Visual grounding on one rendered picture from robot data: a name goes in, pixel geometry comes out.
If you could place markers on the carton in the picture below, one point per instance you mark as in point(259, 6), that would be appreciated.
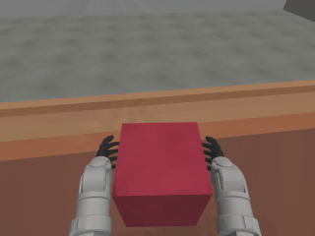
point(161, 176)

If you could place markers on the right robot forearm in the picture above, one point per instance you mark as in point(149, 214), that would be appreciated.
point(235, 215)

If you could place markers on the left robot hand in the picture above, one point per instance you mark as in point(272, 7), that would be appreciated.
point(104, 149)

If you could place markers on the left robot forearm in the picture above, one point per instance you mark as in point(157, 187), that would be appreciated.
point(93, 200)

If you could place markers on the right robot hand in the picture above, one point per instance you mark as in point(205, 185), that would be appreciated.
point(215, 150)

